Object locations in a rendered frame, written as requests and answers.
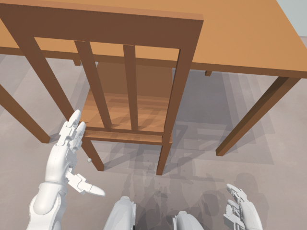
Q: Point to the right robot hand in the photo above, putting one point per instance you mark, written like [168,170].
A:
[246,216]

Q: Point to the left robot thigh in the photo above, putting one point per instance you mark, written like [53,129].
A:
[122,216]

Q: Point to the robot left forearm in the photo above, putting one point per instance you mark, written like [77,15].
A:
[47,207]

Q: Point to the right robot thigh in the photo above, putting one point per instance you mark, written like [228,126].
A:
[185,222]

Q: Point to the table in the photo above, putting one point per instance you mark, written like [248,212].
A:
[237,36]

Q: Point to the chair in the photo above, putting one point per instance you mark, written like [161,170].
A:
[126,103]

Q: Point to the left robot hand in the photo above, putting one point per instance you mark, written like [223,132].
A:
[63,154]

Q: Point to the robot thigh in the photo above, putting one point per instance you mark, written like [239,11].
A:
[185,222]
[122,216]

